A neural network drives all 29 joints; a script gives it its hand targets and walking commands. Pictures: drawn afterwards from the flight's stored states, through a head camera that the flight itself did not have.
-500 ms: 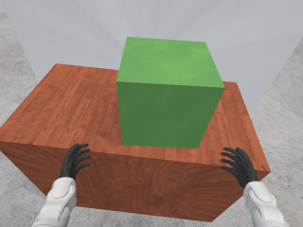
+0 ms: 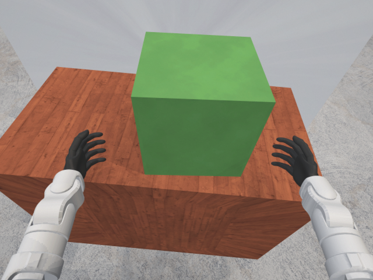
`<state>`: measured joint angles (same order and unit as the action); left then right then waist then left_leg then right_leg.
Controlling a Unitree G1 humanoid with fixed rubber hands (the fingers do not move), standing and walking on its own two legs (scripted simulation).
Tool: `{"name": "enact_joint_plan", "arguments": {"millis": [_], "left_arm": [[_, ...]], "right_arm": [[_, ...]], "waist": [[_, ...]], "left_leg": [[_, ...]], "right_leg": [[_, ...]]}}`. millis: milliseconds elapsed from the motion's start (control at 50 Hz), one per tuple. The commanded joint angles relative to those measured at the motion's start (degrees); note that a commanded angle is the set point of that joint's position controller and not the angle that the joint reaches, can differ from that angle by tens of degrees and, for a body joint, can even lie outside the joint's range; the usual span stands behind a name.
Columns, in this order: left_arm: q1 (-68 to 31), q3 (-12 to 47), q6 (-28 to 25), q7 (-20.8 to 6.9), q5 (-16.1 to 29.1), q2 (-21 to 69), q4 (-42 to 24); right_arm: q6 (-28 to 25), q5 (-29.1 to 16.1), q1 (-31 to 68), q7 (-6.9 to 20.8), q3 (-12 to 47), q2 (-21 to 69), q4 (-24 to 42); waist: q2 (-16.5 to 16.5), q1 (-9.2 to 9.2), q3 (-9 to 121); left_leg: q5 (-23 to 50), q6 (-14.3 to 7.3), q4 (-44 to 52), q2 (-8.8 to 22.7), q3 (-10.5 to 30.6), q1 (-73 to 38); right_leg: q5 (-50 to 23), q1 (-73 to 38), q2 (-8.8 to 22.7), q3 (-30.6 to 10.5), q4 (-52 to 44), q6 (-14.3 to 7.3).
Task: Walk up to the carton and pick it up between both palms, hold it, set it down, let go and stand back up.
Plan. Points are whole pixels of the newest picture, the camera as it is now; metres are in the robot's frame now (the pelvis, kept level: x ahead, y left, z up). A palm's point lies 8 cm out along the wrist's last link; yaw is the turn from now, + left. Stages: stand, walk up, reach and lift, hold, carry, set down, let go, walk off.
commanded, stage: reach and lift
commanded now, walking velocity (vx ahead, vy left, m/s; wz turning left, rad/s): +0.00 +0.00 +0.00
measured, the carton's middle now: (195, 108) +0.54 -0.03 +0.05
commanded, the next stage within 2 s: none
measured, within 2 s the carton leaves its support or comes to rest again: neither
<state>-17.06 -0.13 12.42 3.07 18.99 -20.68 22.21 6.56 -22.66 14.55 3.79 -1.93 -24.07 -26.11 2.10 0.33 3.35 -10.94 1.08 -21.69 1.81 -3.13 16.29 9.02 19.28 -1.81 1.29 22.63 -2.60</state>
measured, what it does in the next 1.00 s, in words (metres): stands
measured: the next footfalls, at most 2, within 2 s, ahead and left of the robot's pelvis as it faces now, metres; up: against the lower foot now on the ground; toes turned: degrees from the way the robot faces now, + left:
none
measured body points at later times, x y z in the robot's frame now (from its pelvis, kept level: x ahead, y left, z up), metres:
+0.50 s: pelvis +0.01 +0.01 +0.00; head +0.06 +0.02 +0.45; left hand +0.42 +0.24 +0.12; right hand +0.40 -0.27 +0.13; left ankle +0.00 +0.13 -0.74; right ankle +0.02 -0.09 -0.74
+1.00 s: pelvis -0.01 +0.00 +0.00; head +0.04 +0.02 +0.44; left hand +0.45 +0.23 +0.18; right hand +0.44 -0.27 +0.18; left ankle -0.01 +0.13 -0.74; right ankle +0.02 -0.09 -0.74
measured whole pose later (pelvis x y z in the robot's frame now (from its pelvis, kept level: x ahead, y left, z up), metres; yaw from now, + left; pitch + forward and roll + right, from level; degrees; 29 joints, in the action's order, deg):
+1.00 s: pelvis -0.01 +0.00 +0.00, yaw +0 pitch +14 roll +0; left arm -53.1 -2.9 35.0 5.8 18.4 -25.6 33.1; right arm 21.6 -26.3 50.3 5.0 -1.6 -32.5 -43.3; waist 2.0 1.8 9.4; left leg -10.1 0.9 -23.6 1.9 -1.9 27.2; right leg 6.3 28.7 -2.4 0.8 21.3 -2.3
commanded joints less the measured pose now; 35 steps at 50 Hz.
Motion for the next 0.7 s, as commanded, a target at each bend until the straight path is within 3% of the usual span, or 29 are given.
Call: {"name": "enact_joint_plan", "arguments": {"millis": [0, 60, 80, 100, 140, 160, 200, 220, 240, 260, 280, 320, 380, 400, 420, 440, 480, 520, 540, 580, 600, 620, 640, 680], "left_arm": [[-20.93, -6.77, -0.45, -0.88, -1.09, -11.74, -15.85], [-21.78, -9.16, 2.71, -1.45, -2.32, -12.54, -16.47], [-22.84, -9.13, 3.22, -1.23, -2.31, -12.25, -20.82], [-26.48, -9.53, 4.41, -1.53, -1.96, -13.13, -18.72], [-25.76, -10.19, 6.39, -1.38, -1.92, -12.44, -20.9], [-25.4, -10.4, 7.44, -1.11, -3.4, -11.94, -21.81], [-28.83, -9.59, 9.65, -0.94, -2.17, -12.26, -23.01], [-30.01, -10.43, 10.29, -0.31, -1.64, -12.94, -25.21], [-30.68, -10.8, 11.07, 0.09, -2.57, -13.26, -26.18], [-32.12, -9.71, 11.92, 0.15, -1.42, -12.86, -26.04], [-29.85, -9.97, 12.77, 0.26, -2.47, -12.23, -25.55], [-33.35, -10.81, 14.17, -0.31, -2.14, -13.13, -23.62], [-35.65, -11.46, 16.34, 0.16, -2.98, -13.54, -19.7], [-35.98, -12.01, 16.77, 0.17, -3.79, -14.42, -20.74], [-42.77, -12.76, 16.91, 0.25, -3.36, -16.73, -22.66], [-37.62, -12.35, 17.26, 0.76, -4.62, -14.11, -20.93], [-40.4, -12.76, 17.34, 1.0, -3.61, -15.53, -21.97], [-41.34, -12.94, 18.23, 0.78, -3.39, -14.22, -21.35], [-44.95, -13.5, 18.72, 0.97, -3.36, -16.42, -19.74], [-47.31, -11.26, 18.98, 0.83, -2.17, -16.55, -16.09], [-47.68, -12.04, 18.75, 0.93, -2.55, -16.71, -16.18], [-49.74, -11.89, 18.56, 1.04, -2.72, -17.79, -16.67], [-50.93, -11.56, 18.51, 1.33, -2.8, -17.18, -16.81], [-56.34, -9.71, 18.34, 1.34, -1.43, -17.75, -10.36]], "right_arm": [[-2.12, -1.14, 22.88, -0.76, -6.06, -17.07, 14.78], [-0.63, -1.74, 24.23, -1.01, -5.15, -18.22, 15.3], [-0.52, -2.49, 23.87, -1.21, -6.58, -18.9, 15.87], [0.23, -2.8, 28.66, -1.17, -5.51, -18.81, 15.58], [1.31, -3.28, 27.27, -0.97, -5.55, -19.39, 15.77], [1.84, -3.28, 27.13, -0.94, -6.49, -20.27, 14.43], [3.04, -3.16, 31.2, -1.02, -7.24, -21.01, 16.38], [3.28, -3.42, 32.34, -0.77, -7.09, -22.19, 17.87], [3.93, -3.42, 32.26, -0.72, -8.3, -22.61, 18.01], [4.82, -3.68, 33.16, -0.54, -8.21, -22.4, 16.55], [5.05, -3.85, 31.92, -0.36, -7.54, -22.58, 15.61], [6.3, -4.04, 34.92, -0.7, -6.8, -21.95, 15.87], [7.6, -3.2, 37.78, -0.38, -7.06, -23.54, 13.24], [7.68, -4.19, 38.13, -0.24, -7.3, -23.3, 13.5], [7.88, -3.92, 44.03, -0.33, -7.5, -25.31, 15.3], [7.96, -5.05, 39.73, 0.11, -6.74, -23.95, 12.04], [7.86, -4.52, 43.0, 0.15, -5.92, -25.18, 12.8], [8.55, -5.53, 43.7, -0.03, -6.17, -25.58, 12.4], [8.86, -5.66, 47.3, 0.14, -5.3, -25.51, 11.78], [9.89, -4.88, 49.99, 0.21, -6.16, -25.65, 9.53], [9.95, -4.61, 50.84, -0.1, -5.78, -25.17, 11.45], [10.07, -5.04, 52.38, -0.13, -5.5, -24.68, 11.59], [9.91, -5.02, 52.75, -0.05, -6.07, -25.04, 11.61], [10.82, -3.94, 56.73, 0.11, -6.96, -25.17, 5.62]], "waist": [[-0.54, -0.27, 27.06], [1.39, -0.29, 27.15], [-0.63, 0.42, 29.61], [0.62, -0.36, 29.82], [0.08, 0.27, 28.62], [-1.72, 0.26, 29.09], [-0.73, 1.67, 29.79], [-0.68, 1.03, 31.4], [-2.64, 0.58, 33.88], [-2.22, 1.59, 32.71], [-4.58, 1.11, 32.94], [-1.63, 1.36, 32.75], [-0.88, 1.04, 31.27], [-1.0, 0.91, 32.27], [-0.91, 0.46, 36.16], [-2.28, 0.33, 36.21], [-1.17, -0.29, 38.44], [-0.93, 1.19, 38.34], [-0.32, -0.14, 38.77], [1.04, 1.89, 38.59], [1.52, 0.51, 39.04], [1.07, 0.0, 41.45], [-0.01, 0.81, 43.35], [-1.23, 1.42, 39.68]], "left_leg": [[13.48, -1.91, 1.62, -2.44, 1.89, -4.99], [15.82, -1.98, 1.47, -2.48, 2.38, -5.97], [18.66, -1.38, 1.12, -2.06, 2.75, -8.29], [17.95, -1.57, 0.63, -2.25, 2.91, -8.29], [21.14, -1.37, 0.4, -2.1, 2.64, -9.98], [22.3, -0.67, 0.35, -1.96, 2.9, -11.02], [19.14, -0.84, 0.85, -1.75, 2.86, -10.99], [20.84, -0.46, 0.36, -1.79, 2.84, -11.43], [22.51, -0.42, -0.54, -1.83, 2.73, -12.1], [23.16, -0.08, -0.45, -1.65, 2.95, -12.14], [24.88, 0.41, -1.26, -1.81, 2.47, -13.61], [22.47, 0.04, -1.12, -1.92, 2.62, -11.5], [21.51, -0.41, -0.72, -1.61, 2.99, -9.66], [22.38, -0.34, -1.14, -1.74, 2.52, -10.01], [21.26, -0.51, -1.17, -2.04, 2.51, -9.53], [25.34, -0.12, -1.93, -1.67, 2.57, -10.95], [26.86, -0.27, -2.47, -2.13, 2.3, -11.69], [27.07, 0.14, -2.31, -1.88, 3.19, -9.9], [24.8, -0.58, -1.85, -2.07, 2.82, -8.75], [19.81, -0.9, -0.87, -1.91, 2.89, -7.38], [18.37, -1.73, -0.59, -2.15, 2.74, -6.22], [18.67, -1.97, -0.47, -2.46, 2.24, -6.18], [20.55, -1.59, -1.09, -2.38, 2.28, -6.0], [14.57, -1.68, -0.32, -2.19, 2.99, -4.53]], "right_leg": [[-23.08, -20.35, 0.87, -4.52, -0.25, 4.03], [-26.64, -21.01, 0.55, -4.74, -0.45, 4.36], [-28.2, -20.03, 0.55, -4.48, -0.11, 3.99], [-27.43, -18.72, 0.29, -4.68, -0.24, 3.98], [-29.45, -18.92, 0.19, -4.44, -0.22, 4.13], [-29.6, -17.36, -0.08, -4.21, -0.34, 3.73], [-26.95, -17.21, -0.26, -3.83, -0.92, 3.69], [-28.13, -17.41, -0.8, -3.37, -0.58, 3.5], [-29.63, -15.99, -0.5, -3.66, 0.0, 3.44], [-29.4, -15.26, -0.74, -3.37, -0.64, 3.3], [-30.44, -14.69, -0.5, -3.36, -0.47, 3.37], [-30.72, -15.71, -0.02, -3.25, -0.54, 3.79], [-31.0, -16.1, -0.13, -3.69, 0.22, 3.81], [-32.08, -16.39, -0.75, -3.21, 0.25, 3.84], [-32.59, -16.8, -0.09, -3.76, 0.41, 4.36], [-34.3, -16.76, -0.49, -3.6, 1.31, 3.88], [-36.59, -17.83, -0.63, -3.22, 0.82, 4.02], [-39.09, -18.5, -0.43, -3.31, 1.5, 3.94], [-36.92, -18.68, -0.35, -3.56, 1.34, 4.33], [-33.18, -18.22, -0.06, -3.03, 0.65, 4.78], [-33.16, -19.38, 0.34, -3.48, 1.09, 4.81], [-34.22, -19.65, 0.18, -3.75, 1.59, 5.16], [-36.2, -19.79, -0.06, -3.49, 2.31, 5.07], [-27.8, -16.18, 0.48, -3.53, 1.09, 4.93]]}}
